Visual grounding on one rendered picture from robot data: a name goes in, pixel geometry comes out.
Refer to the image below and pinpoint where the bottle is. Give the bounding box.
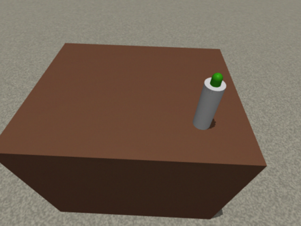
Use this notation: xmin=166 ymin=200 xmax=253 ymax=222
xmin=193 ymin=73 xmax=226 ymax=130

